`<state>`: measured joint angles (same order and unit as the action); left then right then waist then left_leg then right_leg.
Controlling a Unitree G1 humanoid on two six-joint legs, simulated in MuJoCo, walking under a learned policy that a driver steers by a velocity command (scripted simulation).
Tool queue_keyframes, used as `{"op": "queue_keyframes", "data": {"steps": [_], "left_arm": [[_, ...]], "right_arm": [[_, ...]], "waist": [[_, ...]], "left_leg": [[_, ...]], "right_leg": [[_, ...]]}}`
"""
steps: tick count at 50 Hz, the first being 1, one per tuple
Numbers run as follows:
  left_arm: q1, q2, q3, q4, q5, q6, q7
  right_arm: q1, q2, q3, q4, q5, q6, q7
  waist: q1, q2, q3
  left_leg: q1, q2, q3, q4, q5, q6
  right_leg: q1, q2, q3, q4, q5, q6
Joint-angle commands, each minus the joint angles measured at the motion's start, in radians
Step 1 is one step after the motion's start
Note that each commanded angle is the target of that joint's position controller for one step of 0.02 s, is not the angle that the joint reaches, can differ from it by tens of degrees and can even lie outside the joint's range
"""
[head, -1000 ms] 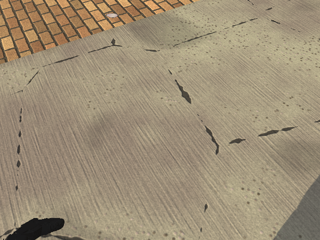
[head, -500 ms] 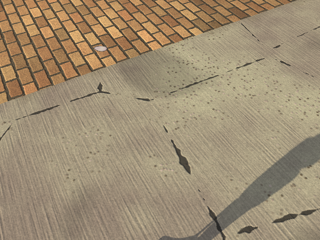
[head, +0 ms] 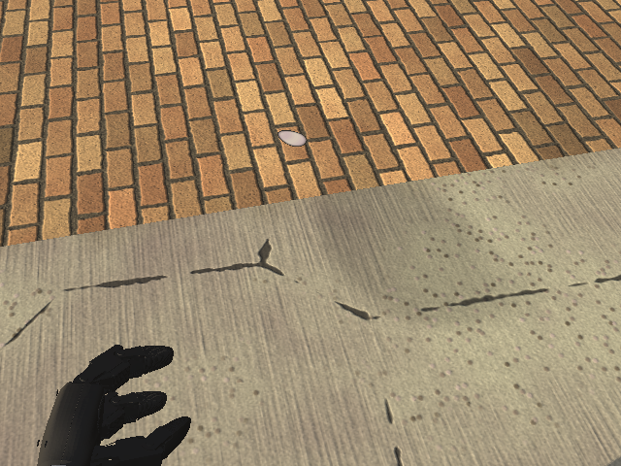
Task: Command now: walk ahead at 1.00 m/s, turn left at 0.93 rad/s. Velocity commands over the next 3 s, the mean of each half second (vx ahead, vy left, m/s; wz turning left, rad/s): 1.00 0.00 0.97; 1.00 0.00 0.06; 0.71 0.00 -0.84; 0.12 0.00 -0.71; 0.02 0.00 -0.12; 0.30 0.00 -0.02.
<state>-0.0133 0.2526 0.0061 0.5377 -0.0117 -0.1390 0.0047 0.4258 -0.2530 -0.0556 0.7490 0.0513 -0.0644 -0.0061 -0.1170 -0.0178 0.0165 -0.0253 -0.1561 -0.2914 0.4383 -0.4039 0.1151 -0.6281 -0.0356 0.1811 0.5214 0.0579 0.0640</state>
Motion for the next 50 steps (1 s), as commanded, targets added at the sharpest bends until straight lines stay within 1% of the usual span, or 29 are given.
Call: {"op": "queue_keyframes", "data": {"steps": [1,2,3,4,5,6,7,8,10,12,16,19,22,24,26,27,28,29,30,31,33,35,39,43,45,46,48,49,50], "left_arm": [[-0.009,0.167,0.079,-0.066,-0.031,-0.028,0.004],[0.146,0.200,0.102,-0.039,-0.035,-0.032,0.007],[0.412,0.229,0.113,0.000,-0.031,-0.023,0.017],[0.509,0.312,0.121,0.029,0.019,-0.015,0.007],[0.487,0.277,0.121,0.042,0.012,-0.011,-0.009],[0.423,0.175,0.104,0.019,0.009,0.002,0.001],[0.403,0.153,0.096,0.041,0.014,0.015,0.006],[0.390,0.157,0.095,0.064,0.027,0.021,0.004],[0.346,0.101,0.077,0.102,0.033,0.016,-0.002],[0.324,0.063,0.067,0.142,0.009,0.015,-0.013],[0.267,0.130,0.079,0.171,0.022,0.012,-0.002],[0.325,0.174,0.084,0.205,0.023,0.010,0.007],[0.383,0.244,0.093,0.230,0.024,0.022,0.018],[0.391,0.304,0.106,0.229,0.021,0.045,0.036],[0.285,0.305,0.105,0.189,0.012,0.048,0.033],[0.278,0.172,0.069,0.182,0.020,0.028,0.023],[0.465,0.050,0.020,0.120,0.002,-0.016,0.004],[0.358,0.172,0.039,0.108,-0.038,-0.049,-0.008],[0.259,0.185,0.043,0.088,-0.070,-0.052,-0.004],[0.231,0.161,0.038,0.089,-0.053,-0.046,0.005],[0.313,0.137,0.040,0.127,-0.024,-0.002,0.004],[0.323,0.114,0.037,0.144,-0.019,0.040,0.003],[0.142,0.064,0.011,0.099,0.003,0.051,0.000],[-0.031,0.066,0.015,0.059,-0.020,0.023,-0.045],[-0.032,0.083,0.031,0.043,-0.034,0.017,-0.072],[0.061,0.128,0.056,0.066,-0.028,0.015,-0.080],[0.324,0.208,0.102,0.117,-0.040,0.037,-0.074],[0.519,0.236,0.117,0.155,-0.048,0.066,-0.059],[0.692,0.284,0.124,0.194,-0.042,0.087,-0.045]], "right_arm": [[-0.032,-0.145,-0.046,-0.047,-0.001,0.000,-0.012],[-0.063,-0.151,-0.046,-0.059,-0.017,0.004,-0.006],[-0.119,-0.103,-0.025,-0.099,-0.054,0.007,0.005],[0.059,0.044,0.017,-0.139,-0.026,-0.003,0.013],[0.074,-0.033,0.026,-0.144,0.032,-0.006,0.006],[-0.046,-0.111,0.010,-0.136,0.021,0.003,0.000],[-0.149,-0.142,0.001,-0.150,-0.013,0.005,0.003],[-0.229,-0.132,-0.002,-0.176,-0.037,0.003,0.009],[-0.239,-0.097,-0.005,-0.200,-0.011,0.018,0.026],[-0.240,-0.061,0.003,-0.215,0.004,0.042,0.035],[-0.296,-0.070,0.010,-0.238,-0.016,0.041,0.049],[-0.419,-0.080,0.010,-0.258,-0.020,0.028,0.070],[-0.480,-0.102,-0.001,-0.272,-0.012,0.011,0.094],[-0.377,-0.153,-0.031,-0.260,0.000,0.018,0.094],[0.077,-0.253,-0.095,-0.140,-0.005,0.038,0.071],[0.158,-0.261,-0.092,-0.075,-0.003,0.049,0.046],[0.029,-0.307,-0.075,-0.138,-0.038,0.025,0.048],[0.063,-0.230,-0.073,-0.133,-0.048,0.016,0.044],[0.046,-0.210,-0.066,-0.115,-0.048,-0.001,0.044],[-0.048,-0.184,-0.054,-0.117,-0.049,-0.018,0.049],[-0.157,-0.120,-0.028,-0.125,-0.070,-0.035,0.047],[-0.171,-0.078,-0.013,-0.100,-0.056,-0.040,0.041],[-0.095,-0.103,-0.011,-0.049,-0.063,-0.064,0.018],[0.019,-0.136,-0.010,0.010,-0.049,-0.077,0.005],[0.032,-0.161,-0.017,0.035,-0.059,-0.068,0.008],[-0.028,-0.185,-0.020,0.010,-0.087,-0.062,0.010],[-0.113,-0.222,-0.037,-0.026,-0.101,-0.040,-0.009],[-0.168,-0.250,-0.043,-0.027,-0.086,-0.022,-0.014],[-0.203,-0.222,-0.035,-0.030,-0.081,-0.022,-0.016]], "waist": [[0.090,0.147,-0.033],[0.186,0.150,-0.138],[0.312,0.138,-0.327],[0.204,-0.314,-0.498],[0.206,-0.473,-0.465],[0.254,-0.301,-0.279],[0.261,-0.114,-0.154],[0.246,-0.011,-0.074],[0.184,-0.051,-0.002],[0.146,-0.072,0.030],[0.111,-0.039,0.103],[0.158,0.024,0.143],[0.154,-0.015,0.114],[0.060,-0.120,0.026],[-0.181,-0.119,-0.159],[-0.150,0.115,-0.136],[0.066,0.371,-0.336],[-0.028,0.208,-0.390],[-0.007,0.067,-0.178],[0.063,-0.077,-0.067],[0.164,-0.037,-0.001],[0.183,0.003,0.052],[0.100,0.027,0.101],[0.013,0.003,0.133],[0.030,0.057,0.102],[0.088,0.081,0.028],[0.250,0.192,-0.103],[0.367,0.208,-0.143],[0.448,0.041,-0.173]], "left_leg": [[-0.169,0.154,-0.188,0.018,0.350,0.058],[-0.147,0.134,-0.149,0.200,0.514,0.021],[-0.294,0.122,-0.085,0.505,0.491,-0.011],[-0.649,-0.005,0.029,0.872,-0.163,-0.053],[-0.846,0.111,0.086,1.048,-0.109,-0.051],[-0.912,0.160,0.126,1.083,-0.008,-0.056],[-0.893,0.189,0.163,1.047,0.053,-0.057],[-0.856,0.220,0.174,1.000,0.081,-0.053],[-0.795,0.277,0.171,0.943,0.106,-0.045],[-0.819,0.311,0.182,0.923,0.100,-0.041],[-0.825,0.313,0.216,0.780,0.314,-0.071],[-0.779,0.278,0.308,0.549,0.480,-0.046],[-0.591,0.165,0.454,0.372,0.480,0.009],[-0.436,0.084,0.508,0.375,0.356,0.037],[0.134,0.093,0.383,0.257,0.381,0.134],[0.356,0.200,0.190,0.224,0.364,0.168],[0.562,0.392,-0.343,0.108,0.181,0.345],[0.519,0.451,-0.543,-0.154,-0.201,0.347],[0.327,0.441,-0.502,-0.225,-0.260,0.300],[0.119,0.423,-0.419,-0.232,-0.169,0.262],[-0.157,0.340,-0.224,-0.228,-0.049,0.227],[-0.305,0.303,-0.049,-0.251,0.047,0.193],[-0.346,0.234,0.224,-0.276,0.292,0.124],[-0.198,0.262,0.330,-0.347,0.364,0.044],[-0.072,0.284,0.366,-0.329,0.541,0.008],[-0.042,0.294,0.390,-0.249,0.836,-0.006],[0.004,0.317,0.416,0.082,1.477,-0.046],[-0.032,0.339,0.391,0.378,1.480,-0.065],[-0.192,0.255,0.412,0.866,1.060,-0.078]], "right_leg": [[0.365,0.065,-0.071,-0.080,-0.041,-0.017],[0.522,0.042,-0.080,-0.056,-0.084,-0.048],[0.853,-0.088,0.007,0.068,-0.236,-0.097],[1.216,-0.357,0.576,-0.091,-0.616,-0.263],[1.203,-0.428,0.855,-0.205,-0.978,-0.301],[1.070,-0.363,0.674,-0.222,-0.934,-0.258],[0.920,-0.313,0.468,-0.215,-0.691,-0.219],[0.791,-0.274,0.333,-0.216,-0.480,-0.200],[0.638,-0.228,0.158,-0.255,-0.324,-0.192],[0.583,-0.218,0.043,-0.283,-0.239,-0.185],[0.482,-0.194,-0.176,-0.360,-0.080,-0.175],[0.533,-0.168,-0.303,-0.392,0.017,-0.133],[0.620,-0.157,-0.397,-0.312,0.583,-0.074],[0.693,-0.194,-0.407,-0.100,1.072,-0.067],[0.454,-0.195,-0.370,0.417,1.079,-0.100],[0.161,-0.023,-0.349,0.863,-0.163,-0.088],[-0.127,0.070,-0.146,1.139,-0.648,-0.093],[-0.206,0.036,-0.036,1.087,-0.507,-0.118],[-0.240,0.005,-0.059,1.016,-0.451,-0.125],[-0.188,-0.043,-0.058,0.927,-0.395,-0.120],[-0.046,-0.110,-0.049,0.828,-0.344,-0.097],[-0.022,-0.156,-0.079,0.743,-0.324,-0.067],[-0.056,-0.141,-0.141,0.431,0.049,-0.047],[0.014,-0.047,-0.200,0.096,0.319,-0.093],[0.066,0.001,-0.236,0.055,0.287,-0.118],[0.185,0.062,-0.299,0.156,0.269,-0.136],[0.405,0.162,-0.365,0.307,-0.031,-0.184],[0.529,0.106,-0.257,0.248,-0.198,-0.234],[0.730,0.044,-0.141,0.185,-0.212,-0.279]]}}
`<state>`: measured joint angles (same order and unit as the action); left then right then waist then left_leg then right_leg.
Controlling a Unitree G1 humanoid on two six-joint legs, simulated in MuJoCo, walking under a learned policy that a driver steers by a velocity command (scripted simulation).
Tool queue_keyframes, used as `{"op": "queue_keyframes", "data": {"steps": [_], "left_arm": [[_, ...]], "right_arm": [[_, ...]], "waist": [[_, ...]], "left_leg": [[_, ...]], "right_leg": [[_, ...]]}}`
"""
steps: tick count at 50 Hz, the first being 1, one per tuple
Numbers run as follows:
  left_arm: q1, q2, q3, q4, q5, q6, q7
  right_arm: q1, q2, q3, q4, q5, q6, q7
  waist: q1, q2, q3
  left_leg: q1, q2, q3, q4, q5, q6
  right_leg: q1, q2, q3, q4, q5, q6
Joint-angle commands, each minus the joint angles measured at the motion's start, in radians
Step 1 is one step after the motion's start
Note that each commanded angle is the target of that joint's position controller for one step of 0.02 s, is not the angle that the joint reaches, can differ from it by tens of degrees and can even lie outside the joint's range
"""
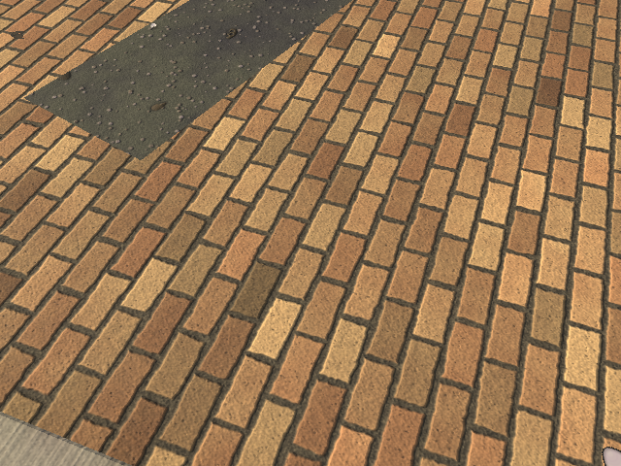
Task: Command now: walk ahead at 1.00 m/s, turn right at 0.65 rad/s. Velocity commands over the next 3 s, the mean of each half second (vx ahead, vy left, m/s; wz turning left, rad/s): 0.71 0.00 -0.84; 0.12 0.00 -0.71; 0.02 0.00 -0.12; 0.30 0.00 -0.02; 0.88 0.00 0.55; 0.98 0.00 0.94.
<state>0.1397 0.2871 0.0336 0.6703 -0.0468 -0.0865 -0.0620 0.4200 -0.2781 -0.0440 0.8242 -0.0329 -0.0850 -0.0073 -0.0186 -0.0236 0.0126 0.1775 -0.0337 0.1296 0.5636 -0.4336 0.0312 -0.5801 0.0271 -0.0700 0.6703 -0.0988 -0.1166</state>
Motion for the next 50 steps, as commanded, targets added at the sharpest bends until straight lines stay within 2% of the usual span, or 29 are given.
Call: {"op": "queue_keyframes", "data": {"steps": [1,2,3,4,5,8,10,12,13,14,15,18,20,22,23,24,25,26,27,28,29,30,31,34,36,38,40,44,50], "left_arm": [[0.477,0.244,0.078,0.069,0.018,0.027,0.008],[0.383,0.204,0.062,0.003,0.048,0.008,0.011],[0.388,0.110,0.053,-0.005,0.050,0.000,0.009],[0.317,0.138,0.058,-0.014,0.053,-0.012,0.003],[0.256,0.137,0.061,-0.031,0.042,-0.024,-0.002],[0.159,0.112,0.049,-0.061,0.017,-0.027,0.025],[0.210,0.129,0.054,-0.042,-0.006,-0.018,0.044],[0.200,0.149,0.068,-0.033,0.020,0.022,0.073],[0.321,0.131,0.068,0.013,0.008,0.027,0.098],[0.340,0.104,0.059,0.041,-0.008,0.046,0.122],[0.354,0.085,0.053,0.046,0.004,0.063,0.128],[0.333,0.083,0.056,0.066,0.011,0.078,0.138],[0.301,0.075,0.063,0.049,-0.010,0.083,0.143],[0.216,0.057,0.056,0.027,-0.010,0.107,0.162],[0.214,0.056,0.055,0.023,0.013,0.113,0.154],[0.244,-0.022,0.029,0.011,0.026,0.111,0.137],[0.474,-0.117,0.008,-0.003,0.009,0.103,0.113],[0.590,-0.045,0.012,-0.008,-0.028,0.091,0.097],[0.505,0.036,0.016,-0.080,-0.033,0.084,0.096],[0.378,0.118,0.042,-0.067,-0.019,0.102,0.108],[0.285,0.163,0.067,-0.062,0.007,0.135,0.120],[0.250,0.161,0.069,-0.072,0.020,0.159,0.124],[0.217,0.181,0.086,-0.084,0.025,0.165,0.125],[0.115,0.080,0.074,-0.143,0.031,0.124,0.112],[0.082,0.025,0.058,-0.154,0.025,0.113,0.100],[0.086,0.021,0.051,-0.152,0.025,0.121,0.093],[0.064,0.049,0.063,-0.149,0.027,0.134,0.089],[-0.002,0.057,0.070,-0.143,0.028,0.143,0.085],[-0.070,0.027,0.059,-0.141,0.041,0.123,0.075]], "right_arm": [[-0.059,0.027,0.009,-0.142,0.000,-0.034,0.006],[-0.029,0.002,0.028,-0.221,0.062,-0.071,0.024],[-0.230,-0.122,0.001,-0.240,0.073,-0.086,0.026],[-0.264,-0.121,0.000,-0.276,0.079,-0.089,0.025],[-0.258,-0.110,0.002,-0.258,0.046,-0.079,0.015],[-0.219,-0.129,-0.013,-0.235,0.023,-0.044,0.001],[-0.324,-0.113,-0.006,-0.279,0.001,-0.038,0.002],[-0.306,-0.059,0.002,-0.265,-0.029,-0.052,0.023],[-0.378,-0.086,-0.016,-0.276,-0.013,-0.071,0.035],[-0.441,-0.080,-0.011,-0.305,-0.026,-0.082,0.049],[-0.505,-0.020,0.003,-0.315,-0.035,-0.086,0.059],[-0.502,-0.025,-0.013,-0.340,0.000,-0.079,0.062],[-0.479,-0.059,-0.030,-0.343,0.021,-0.071,0.040],[-0.226,-0.072,-0.051,-0.267,0.044,-0.060,0.022],[-0.020,-0.090,-0.064,-0.189,0.049,-0.051,0.018],[0.138,-0.117,-0.062,-0.129,0.030,-0.040,0.031],[0.081,-0.157,-0.052,-0.132,-0.034,-0.039,0.038],[0.032,-0.193,-0.062,-0.128,-0.039,-0.024,0.044],[-0.113,-0.246,-0.076,-0.143,-0.008,-0.011,0.031],[-0.243,-0.161,-0.058,-0.206,-0.012,0.000,0.014],[-0.313,-0.069,-0.020,-0.222,0.000,0.012,-0.002],[-0.337,-0.065,-0.006,-0.204,0.001,0.011,-0.005],[-0.328,-0.089,-0.017,-0.191,0.018,0.010,-0.008],[-0.269,-0.108,-0.025,-0.125,0.005,0.023,-0.034],[-0.205,-0.115,-0.024,-0.097,0.001,0.043,-0.046],[-0.206,-0.131,-0.030,-0.095,0.011,0.064,-0.046],[-0.221,-0.154,-0.039,-0.099,0.021,0.079,-0.041],[-0.200,-0.162,-0.045,-0.089,0.020,0.096,-0.030],[-0.176,-0.166,-0.048,-0.066,0.019,0.103,-0.020]], "waist": [[0.145,-0.382,-0.174],[0.074,-0.373,-0.298],[0.142,-0.072,-0.176],[0.071,0.040,-0.068],[0.032,0.102,-0.032],[-0.044,0.069,0.041],[-0.001,0.071,0.076],[0.018,0.028,-0.017],[0.072,-0.002,-0.026],[0.088,0.016,0.011],[0.132,0.024,0.000],[0.107,-0.073,-0.015],[0.087,-0.075,-0.008],[-0.043,-0.085,-0.086],[-0.108,-0.041,-0.189],[-0.133,0.030,-0.262],[0.011,0.358,-0.305],[0.069,0.494,-0.393],[0.108,0.392,-0.460],[0.097,0.119,-0.384],[0.091,-0.052,-0.243],[0.103,-0.070,-0.162],[0.105,-0.049,-0.076],[0.068,0.116,-0.021],[0.039,0.168,-0.100],[0.036,0.125,-0.152],[0.030,0.055,-0.136],[-0.004,0.051,-0.045],[-0.021,0.082,-0.070]], "left_leg": [[-0.858,-0.054,-0.119,1.139,-0.144,-0.037],[-1.044,-0.072,-0.283,1.164,-0.115,0.001],[-1.001,-0.012,-0.310,1.008,0.032,0.070],[-0.993,0.006,-0.314,0.904,0.088,0.069],[-0.934,0.042,-0.318,0.816,0.100,0.057],[-0.808,0.095,-0.312,0.544,0.108,-0.004],[-0.802,0.086,-0.265,0.337,0.175,-0.038],[-0.618,0.017,-0.191,0.308,0.543,-0.024],[-0.791,0.011,-0.252,0.252,0.630,-0.001],[-0.780,-0.011,-0.229,0.068,0.783,0.014],[-0.659,-0.055,-0.187,-0.021,0.895,0.017],[-0.461,-0.082,-0.240,-0.095,0.955,-0.008],[-0.445,-0.032,-0.294,-0.218,0.976,-0.054],[-0.281,0.080,-0.323,-0.439,1.253,-0.114],[-0.058,0.159,-0.340,-0.460,1.372,-0.116],[0.242,0.306,-0.398,-0.186,1.491,-0.115],[0.457,0.357,-0.443,0.112,2.160,-0.097],[0.521,0.465,-0.577,0.195,2.229,0.030],[0.393,0.577,-0.788,0.014,1.380,0.241],[0.128,0.560,-0.751,-0.138,0.822,0.309],[-0.138,0.506,-0.649,-0.210,0.736,0.285],[-0.342,0.474,-0.569,-0.229,0.779,0.249],[-0.466,0.354,-0.423,-0.266,0.665,0.180],[-0.541,0.164,-0.146,-0.282,0.742,0.101],[-0.369,0.238,-0.201,-0.270,0.913,0.135],[-0.247,0.300,-0.235,-0.269,0.910,0.159],[-0.215,0.317,-0.244,-0.292,0.759,0.141],[-0.189,0.299,-0.242,-0.344,0.457,0.099],[-0.129,0.288,-0.163,-0.290,0.727,0.111]], "right_leg": [[0.915,-0.120,0.442,0.020,-0.162,-0.212],[0.964,-0.283,0.996,-0.343,-0.530,-0.324],[0.834,-0.246,0.950,-0.437,-0.522,-0.226],[0.663,-0.242,0.904,-0.426,-0.450,-0.238],[0.548,-0.202,0.837,-0.406,-0.340,-0.242],[0.317,-0.089,0.616,-0.401,-0.090,-0.238],[0.254,-0.056,0.548,-0.383,0.104,-0.224],[0.168,0.007,0.434,-0.243,0.419,-0.156],[0.325,0.013,0.483,-0.180,0.348,-0.124],[0.274,0.062,0.437,-0.138,0.130,-0.081],[0.212,0.093,0.432,-0.130,0.008,-0.051],[0.163,0.102,0.495,0.009,-0.078,-0.006],[0.289,0.103,0.516,0.153,-0.114,0.050],[0.377,0.163,0.430,0.493,-0.228,0.119],[0.353,0.195,0.346,0.705,-0.399,0.159],[0.092,0.173,0.341,0.998,-0.784,0.182],[-0.220,0.191,0.345,1.307,-0.931,0.197],[-0.421,0.114,0.354,1.482,-0.866,0.232],[-0.462,0.029,0.295,1.532,-0.663,0.232],[-0.372,-0.041,0.244,1.408,-0.473,0.217],[-0.273,-0.055,0.207,1.356,-0.400,0.211],[-0.188,-0.079,0.210,1.302,-0.385,0.198],[-0.144,-0.101,0.230,1.084,-0.276,0.180],[-0.070,-0.077,0.143,0.651,-0.008,0.188],[-0.113,-0.077,0.151,0.530,-0.015,0.199],[-0.146,-0.081,0.191,0.466,-0.051,0.192],[-0.161,-0.073,0.221,0.417,-0.057,0.170],[-0.189,-0.056,0.257,0.296,-0.068,0.149],[-0.054,-0.083,0.183,0.144,-0.182,0.159]]}}
Over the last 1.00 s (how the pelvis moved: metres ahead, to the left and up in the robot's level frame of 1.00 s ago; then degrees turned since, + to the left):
0.85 0.23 -0.03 29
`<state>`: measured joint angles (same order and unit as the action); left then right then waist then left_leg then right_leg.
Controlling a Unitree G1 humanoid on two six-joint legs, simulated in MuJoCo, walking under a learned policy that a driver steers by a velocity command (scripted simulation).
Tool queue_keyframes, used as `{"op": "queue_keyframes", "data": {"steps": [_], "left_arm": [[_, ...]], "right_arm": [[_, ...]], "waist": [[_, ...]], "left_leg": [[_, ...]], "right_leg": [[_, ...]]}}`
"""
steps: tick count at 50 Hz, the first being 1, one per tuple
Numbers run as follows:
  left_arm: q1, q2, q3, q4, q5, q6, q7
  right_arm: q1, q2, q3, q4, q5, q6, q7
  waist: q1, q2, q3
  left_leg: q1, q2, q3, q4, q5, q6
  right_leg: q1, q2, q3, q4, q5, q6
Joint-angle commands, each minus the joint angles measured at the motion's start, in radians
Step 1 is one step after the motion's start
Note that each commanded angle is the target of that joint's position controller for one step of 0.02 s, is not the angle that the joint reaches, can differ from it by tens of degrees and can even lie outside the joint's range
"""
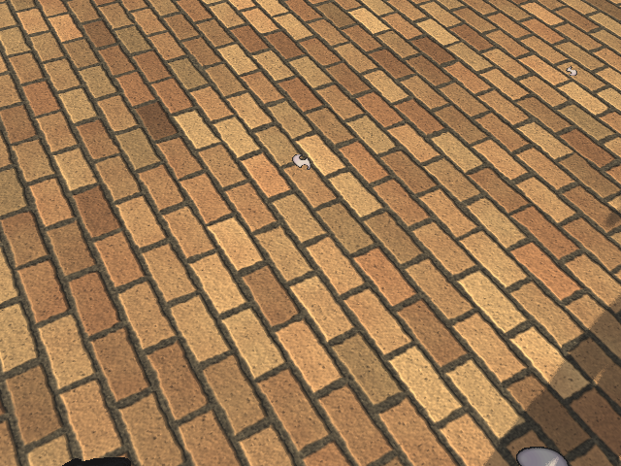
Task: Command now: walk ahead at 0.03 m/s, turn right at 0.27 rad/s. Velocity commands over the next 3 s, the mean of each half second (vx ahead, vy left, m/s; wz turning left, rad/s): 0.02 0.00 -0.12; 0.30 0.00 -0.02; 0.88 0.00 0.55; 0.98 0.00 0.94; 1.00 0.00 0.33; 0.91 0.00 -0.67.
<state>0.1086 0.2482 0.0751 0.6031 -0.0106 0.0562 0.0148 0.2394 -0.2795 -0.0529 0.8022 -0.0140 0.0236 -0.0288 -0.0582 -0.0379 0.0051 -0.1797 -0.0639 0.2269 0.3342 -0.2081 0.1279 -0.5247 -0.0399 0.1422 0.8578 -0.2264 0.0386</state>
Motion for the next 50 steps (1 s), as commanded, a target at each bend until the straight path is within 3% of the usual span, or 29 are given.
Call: {"op": "queue_keyframes", "data": {"steps": [1,6,8,9,10,11,14,20,34,35,36,37,38,39,40,42,43,46,50], "left_arm": [[-0.054,0.059,0.013,-0.073,0.005,-0.020,-0.002],[-0.053,0.046,0.006,-0.056,-0.006,-0.020,-0.004],[-0.005,0.050,0.005,-0.030,0.006,-0.023,-0.006],[0.016,0.091,0.013,-0.021,0.018,-0.024,0.001],[0.017,0.141,0.024,-0.017,0.022,-0.022,0.003],[0.008,0.110,0.023,-0.014,0.021,-0.018,-0.002],[-0.014,0.068,0.014,-0.002,0.022,-0.020,-0.010],[0.002,0.077,0.013,0.052,0.021,-0.035,-0.006],[0.027,0.072,0.013,0.211,0.020,-0.033,0.017],[0.047,0.073,0.016,0.233,0.013,-0.030,0.021],[0.047,0.083,0.025,0.239,-0.001,-0.028,0.023],[-0.030,0.097,0.029,0.200,-0.008,-0.031,0.020],[-0.136,0.103,0.030,0.152,-0.021,-0.041,0.019],[-0.158,0.096,0.035,0.142,-0.031,-0.056,0.019],[-0.121,0.083,0.039,0.163,-0.025,-0.069,0.014],[-0.057,0.068,0.044,0.202,-0.011,-0.095,-0.001],[-0.062,0.059,0.044,0.209,-0.011,-0.102,-0.008],[-0.123,0.010,0.024,0.209,-0.012,-0.106,-0.021],[-0.194,0.016,0.005,0.191,-0.023,-0.112,-0.040]], "right_arm": [[0.004,-0.160,-0.038,-0.041,0.000,-0.003,0.003],[-0.004,-0.145,-0.033,-0.020,0.004,0.011,0.014],[-0.004,-0.129,-0.029,-0.007,0.013,0.010,0.016],[0.019,-0.110,-0.024,-0.007,-0.001,0.001,0.020],[0.050,-0.111,-0.023,-0.015,-0.019,-0.013,0.031],[0.028,-0.102,-0.017,-0.014,-0.022,-0.022,0.041],[-0.047,-0.078,-0.009,-0.018,-0.014,-0.013,0.046],[-0.027,-0.066,-0.008,0.003,-0.010,0.010,0.041],[-0.033,-0.049,-0.012,0.095,-0.001,0.015,0.027],[0.004,-0.070,-0.024,0.113,0.006,0.017,0.022],[0.042,-0.120,-0.045,0.124,0.024,0.019,0.015],[0.088,-0.172,-0.064,0.136,0.043,0.015,0.006],[0.131,-0.188,-0.072,0.149,0.037,-0.004,-0.005],[0.127,-0.149,-0.059,0.148,0.023,-0.035,-0.013],[0.110,-0.120,-0.052,0.146,0.018,-0.062,-0.014],[0.105,-0.105,-0.051,0.154,0.020,-0.087,-0.008],[0.108,-0.095,-0.049,0.156,0.021,-0.090,-0.004],[0.117,-0.095,-0.047,0.158,0.015,-0.094,0.004],[0.164,-0.131,-0.054,0.160,0.026,-0.099,0.010]], "waist": [[0.012,0.103,-0.070],[0.021,0.114,-0.102],[0.054,0.098,-0.106],[0.041,0.055,-0.143],[0.000,-0.030,-0.192],[0.020,-0.051,-0.209],[0.041,-0.015,-0.132],[0.024,-0.010,-0.051],[0.034,0.031,-0.022],[0.024,0.054,-0.054],[0.003,0.111,-0.027],[-0.019,0.173,0.076],[-0.055,0.189,0.186],[-0.032,0.114,0.231],[-0.004,0.063,0.203],[0.023,0.051,0.105],[0.024,0.063,0.085],[0.015,0.094,0.087],[-0.002,0.111,0.126]], "left_leg": [[0.239,0.314,-0.246,-0.042,0.554,0.020],[0.256,0.315,-0.233,0.033,0.652,0.052],[0.195,0.286,-0.208,0.063,0.593,0.011],[0.126,0.253,-0.185,0.086,0.501,-0.027],[0.046,0.195,-0.152,0.091,0.368,-0.073],[0.035,0.162,-0.150,0.079,0.269,-0.101],[0.061,0.146,-0.120,0.098,0.261,-0.092],[0.089,0.162,-0.124,0.084,0.219,-0.075],[0.105,0.184,-0.124,0.020,0.180,-0.077],[0.128,0.185,-0.132,-0.002,-0.024,-0.060],[0.137,0.250,-0.219,-0.067,-0.389,-0.003],[0.120,0.408,-0.411,-0.197,-0.717,0.079],[0.112,0.545,-0.602,-0.306,-0.788,0.148],[0.176,0.580,-0.669,-0.325,-0.706,0.165],[0.259,0.554,-0.629,-0.302,-0.607,0.143],[0.320,0.465,-0.469,-0.267,-0.448,0.085],[0.291,0.420,-0.393,-0.269,-0.391,0.064],[0.165,0.350,-0.246,-0.284,-0.248,0.051],[0.126,0.370,-0.171,-0.308,-0.162,0.054]], "right_leg": [[-0.088,-0.020,-0.054,-0.071,-0.081,0.005],[0.063,-0.016,-0.116,-0.272,-0.099,-0.019],[0.219,-0.025,-0.116,-0.464,0.146,-0.060],[0.343,-0.063,-0.063,-0.427,0.344,-0.081],[0.440,-0.110,-0.009,-0.316,0.520,-0.116],[0.439,-0.111,-0.001,-0.299,0.478,-0.136],[0.336,-0.073,-0.021,-0.323,0.366,-0.094],[0.276,-0.058,-0.019,-0.364,0.301,-0.086],[0.326,-0.036,-0.051,-0.411,0.267,-0.075],[0.316,0.004,-0.099,-0.366,0.093,-0.076],[0.216,0.063,-0.186,-0.252,-0.192,-0.074],[0.027,0.048,-0.234,-0.133,-0.302,-0.070],[-0.170,-0.027,-0.174,0.052,-0.317,-0.073],[-0.330,-0.070,-0.111,0.165,-0.260,-0.073],[-0.416,-0.094,-0.079,0.216,-0.187,-0.072],[-0.411,-0.120,-0.074,0.214,-0.069,-0.063],[-0.366,-0.119,-0.097,0.176,-0.029,-0.047],[-0.252,-0.102,-0.148,0.048,0.100,-0.008],[-0.193,-0.089,-0.172,-0.105,0.172,-0.026]]}}
Over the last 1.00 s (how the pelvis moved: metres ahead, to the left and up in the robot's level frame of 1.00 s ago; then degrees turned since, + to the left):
0.61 0.00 -0.11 -49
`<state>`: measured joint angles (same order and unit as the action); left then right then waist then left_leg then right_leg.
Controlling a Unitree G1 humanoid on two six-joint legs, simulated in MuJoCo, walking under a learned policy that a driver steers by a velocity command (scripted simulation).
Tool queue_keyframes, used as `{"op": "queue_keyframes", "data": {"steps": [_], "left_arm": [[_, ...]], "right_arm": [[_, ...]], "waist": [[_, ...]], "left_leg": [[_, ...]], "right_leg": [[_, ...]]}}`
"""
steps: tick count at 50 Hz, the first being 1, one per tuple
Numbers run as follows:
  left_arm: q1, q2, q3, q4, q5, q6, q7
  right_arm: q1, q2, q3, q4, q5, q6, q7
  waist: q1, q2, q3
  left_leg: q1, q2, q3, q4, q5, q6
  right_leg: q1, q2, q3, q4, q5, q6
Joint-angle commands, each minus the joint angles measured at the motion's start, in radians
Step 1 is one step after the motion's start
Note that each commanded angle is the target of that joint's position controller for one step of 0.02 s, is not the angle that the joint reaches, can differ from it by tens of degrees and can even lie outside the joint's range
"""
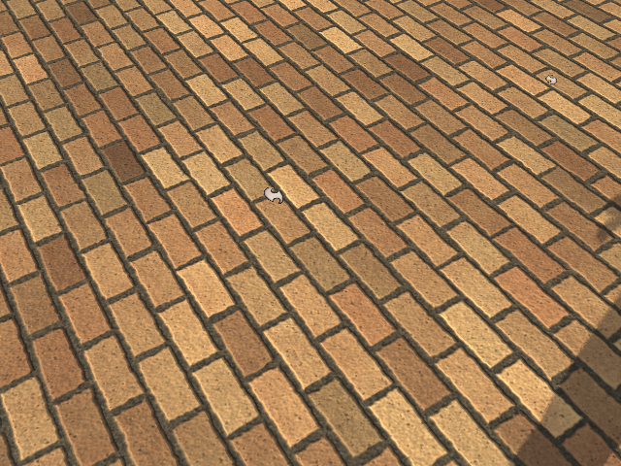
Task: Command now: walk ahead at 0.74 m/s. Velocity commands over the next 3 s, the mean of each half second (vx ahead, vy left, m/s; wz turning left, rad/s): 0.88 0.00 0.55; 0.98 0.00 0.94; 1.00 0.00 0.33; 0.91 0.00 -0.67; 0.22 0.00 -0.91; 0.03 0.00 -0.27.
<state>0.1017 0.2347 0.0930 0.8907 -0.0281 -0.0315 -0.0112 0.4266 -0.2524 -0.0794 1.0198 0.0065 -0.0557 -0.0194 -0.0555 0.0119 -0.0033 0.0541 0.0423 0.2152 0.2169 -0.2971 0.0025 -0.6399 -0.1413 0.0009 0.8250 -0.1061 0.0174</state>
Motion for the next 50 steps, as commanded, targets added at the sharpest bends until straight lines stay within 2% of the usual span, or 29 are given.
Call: {"op": "queue_keyframes", "data": {"steps": [1,4,6,7,8,9,10,11,13,14,16,19,25,28,30,31,32,33,34,35,36,37,38,39,41,43,44,46,50], "left_arm": [[-0.201,0.037,-0.015,-0.100,-0.007,-0.026,-0.019],[-0.231,0.060,-0.018,-0.123,-0.011,-0.043,-0.035],[-0.168,0.105,-0.004,-0.115,-0.014,-0.058,-0.043],[-0.037,0.140,0.017,-0.082,-0.017,-0.062,-0.040],[0.217,0.200,0.052,-0.005,-0.023,-0.062,-0.027],[0.427,0.306,0.081,0.041,-0.003,-0.060,-0.006],[0.450,0.336,0.073,0.042,0.026,-0.081,-0.012],[0.320,0.243,0.039,0.018,0.025,-0.094,-0.027],[0.215,0.137,0.007,0.032,0.017,-0.100,-0.038],[0.150,0.085,-0.005,0.044,0.037,-0.100,-0.038],[0.085,0.023,-0.019,0.055,0.047,-0.102,-0.027],[0.107,0.042,-0.021,0.075,0.043,-0.102,0.003],[0.182,0.112,-0.020,0.063,0.061,-0.083,0.049],[0.178,0.201,-0.004,0.027,0.054,-0.070,0.070],[0.175,0.276,0.016,-0.001,0.041,-0.050,0.091],[0.112,0.309,0.027,-0.028,0.026,-0.045,0.086],[0.025,0.308,0.031,-0.071,0.011,-0.052,0.066],[-0.081,0.219,0.009,-0.090,-0.009,-0.069,0.031],[-0.095,-0.011,-0.049,-0.155,0.014,-0.119,0.004],[0.047,-0.052,-0.074,-0.250,-0.007,-0.167,-0.012],[-0.027,0.051,-0.060,-0.274,-0.020,-0.195,-0.021],[-0.043,0.083,-0.050,-0.283,-0.027,-0.197,-0.021],[-0.014,0.076,-0.049,-0.261,-0.006,-0.177,-0.012],[0.020,0.079,-0.048,-0.257,0.014,-0.156,-0.007],[0.013,0.126,-0.035,-0.256,0.024,-0.118,0.009],[-0.148,0.100,-0.047,-0.317,0.053,-0.113,0.022],[-0.211,0.059,-0.056,-0.350,0.052,-0.110,0.023],[-0.278,0.021,-0.058,-0.396,0.027,-0.105,0.019],[-0.250,0.117,-0.007,-0.412,-0.026,-0.119,0.013]], "right_arm": [[-0.009,-0.157,-0.028,-0.052,0.011,-0.021,0.004],[0.016,-0.158,-0.027,-0.045,0.029,-0.016,0.009],[-0.008,-0.181,-0.032,-0.052,0.030,-0.011,0.012],[-0.041,-0.185,-0.028,-0.059,0.023,-0.009,0.012],[-0.075,-0.159,-0.014,-0.072,0.009,-0.008,0.011],[-0.070,-0.070,0.015,-0.112,-0.008,-0.010,0.012],[-0.054,0.029,0.035,-0.164,0.035,-0.038,0.006],[-0.091,-0.050,0.009,-0.182,0.080,-0.054,-0.001],[-0.139,-0.053,0.000,-0.198,0.062,-0.055,-0.008],[-0.115,-0.054,-0.011,-0.190,0.048,-0.039,-0.003],[-0.070,-0.030,-0.018,-0.184,0.062,0.003,0.024],[-0.147,-0.015,-0.018,-0.225,0.053,0.043,0.032],[-0.321,-0.039,-0.010,-0.320,0.037,0.037,0.065],[-0.358,-0.053,-0.012,-0.363,0.040,0.020,0.099],[-0.244,-0.103,-0.035,-0.353,0.057,0.031,0.104],[-0.077,-0.161,-0.060,-0.318,0.060,0.053,0.096],[0.157,-0.254,-0.103,-0.252,0.052,0.074,0.081],[0.324,-0.248,-0.109,-0.176,0.056,0.077,0.059],[0.238,-0.196,-0.071,-0.141,0.011,0.062,0.070],[0.099,-0.137,-0.027,-0.226,-0.027,0.011,0.079],[0.090,-0.083,-0.023,-0.247,-0.020,-0.016,0.086],[0.051,-0.099,-0.023,-0.259,-0.008,-0.038,0.091],[-0.039,-0.101,-0.016,-0.279,0.007,-0.049,0.092],[-0.103,-0.126,-0.017,-0.304,0.007,-0.055,0.079],[-0.144,-0.103,-0.005,-0.331,0.002,-0.055,0.047],[-0.108,-0.094,-0.004,-0.332,0.015,-0.052,0.010],[-0.089,-0.095,-0.007,-0.326,0.023,-0.046,-0.002],[-0.052,-0.117,-0.019,-0.316,0.032,-0.031,-0.007],[-0.002,-0.089,-0.030,-0.301,0.044,-0.017,-0.008]], "waist": [[-0.009,0.070,0.145],[-0.003,0.097,0.177],[0.049,0.122,0.162],[0.131,0.131,0.100],[0.254,0.111,-0.048],[0.316,-0.094,-0.238],[0.247,-0.343,-0.374],[0.208,-0.246,-0.251],[0.154,-0.154,-0.065],[0.103,-0.175,-0.024],[0.050,-0.200,0.004],[0.051,-0.114,0.090],[0.065,-0.022,0.223],[0.028,-0.025,0.166],[-0.061,-0.121,0.061],[-0.163,-0.174,-0.015],[-0.277,-0.162,-0.107],[-0.351,-0.002,-0.086],[-0.177,0.371,0.074],[0.012,0.406,-0.116],[-0.019,0.187,-0.104],[0.031,-0.010,-0.027],[0.091,-0.160,0.014],[0.135,-0.158,0.037],[0.149,-0.136,0.085],[0.084,-0.094,0.122],[0.050,-0.056,0.120],[-0.008,0.014,0.090],[-0.016,0.127,0.023]], "left_leg": [[-0.094,0.270,-0.142,-0.191,-0.051,0.177],[-0.073,0.293,-0.172,-0.167,-0.017,0.183],[-0.085,0.307,-0.192,-0.095,0.043,0.185],[-0.134,0.281,-0.169,0.053,0.202,0.169],[-0.269,0.218,-0.126,0.353,0.401,0.134],[-0.585,0.112,-0.110,0.820,0.206,0.067],[-0.764,-0.019,-0.308,1.144,-0.241,0.061],[-0.867,0.005,-0.365,1.271,-0.161,0.069],[-0.898,0.102,-0.350,1.253,0.016,0.094],[-0.836,0.143,-0.351,1.201,0.104,0.095],[-0.742,0.179,-0.342,1.146,0.180,0.096],[-0.822,0.178,-0.312,1.114,0.217,0.084],[-0.944,0.111,-0.200,0.850,0.361,0.094],[-0.733,0.024,-0.036,0.676,0.341,0.144],[-0.513,-0.053,0.036,0.693,0.248,0.158],[-0.323,-0.066,0.013,0.713,0.164,0.186],[-0.034,-0.068,-0.054,0.661,0.117,0.232],[0.165,-0.028,-0.145,0.435,0.244,0.289],[0.158,-0.054,-0.364,0.430,0.364,0.326],[0.244,0.119,-0.924,0.230,-0.028,0.508],[0.180,0.185,-1.059,0.052,-0.240,0.475],[0.038,0.200,-1.059,-0.001,-0.318,0.429],[-0.128,0.174,-0.994,0.009,-0.329,0.387],[-0.273,0.136,-0.945,0.019,-0.294,0.387],[-0.456,0.055,-0.786,-0.003,-0.190,0.361],[-0.573,-0.025,-0.633,-0.013,-0.014,0.334],[-0.602,-0.062,-0.577,0.011,0.024,0.301],[-0.599,-0.086,-0.545,0.050,0.008,0.247],[-0.319,-0.030,-0.647,0.180,0.018,0.207]], "right_leg": [[-0.068,0.015,-0.035,-0.102,0.052,-0.014],[-0.010,0.035,-0.026,-0.185,-0.008,-0.033],[0.115,0.069,-0.038,-0.224,-0.083,-0.049],[0.290,0.107,-0.061,-0.231,-0.121,-0.059],[0.621,0.139,-0.066,-0.190,-0.141,-0.074],[0.996,-0.067,0.240,-0.242,-0.453,-0.126],[1.041,-0.226,0.733,-0.518,-0.884,-0.181],[0.926,-0.268,0.759,-0.624,-0.867,-0.144],[0.698,-0.240,0.462,-0.590,-0.560,-0.103],[0.593,-0.190,0.322,-0.584,-0.417,-0.077],[0.509,-0.131,0.109,-0.599,-0.218,-0.033],[0.503,-0.111,-0.044,-0.643,-0.044,-0.031],[0.603,-0.097,-0.237,-0.710,0.214,-0.020],[0.639,-0.080,-0.335,-0.607,0.778,0.016],[0.676,-0.113,-0.339,-0.404,1.252,-0.001],[0.647,-0.139,-0.319,-0.227,1.380,-0.026],[0.525,-0.131,-0.265,0.046,1.325,-0.059],[0.337,0.027,-0.265,0.510,0.577,-0.050],[-0.025,0.239,-0.129,0.911,-0.451,-0.048],[-0.269,0.260,0.110,0.981,-0.489,-0.081],[-0.301,0.215,0.157,0.903,-0.398,-0.121],[-0.283,0.177,0.152,0.784,-0.319,-0.132],[-0.199,0.125,0.162,0.685,-0.241,-0.111],[-0.125,0.105,0.177,0.602,-0.198,-0.071],[-0.021,0.068,0.158,0.415,-0.171,-0.004],[0.091,0.086,0.083,0.138,-0.023,0.042],[0.158,0.107,0.061,0.004,0.090,0.054],[0.262,0.161,0.018,-0.187,0.199,0.071],[0.286,0.168,0.085,-0.343,0.144,0.070]]}}
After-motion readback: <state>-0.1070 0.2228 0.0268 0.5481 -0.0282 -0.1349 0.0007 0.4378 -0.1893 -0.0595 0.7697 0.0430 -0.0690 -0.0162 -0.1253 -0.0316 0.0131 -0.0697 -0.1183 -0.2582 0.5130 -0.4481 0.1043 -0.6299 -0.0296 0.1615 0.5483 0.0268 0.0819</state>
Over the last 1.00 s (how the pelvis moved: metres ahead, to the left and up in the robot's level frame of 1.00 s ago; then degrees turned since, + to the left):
0.10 -0.08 0.00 -2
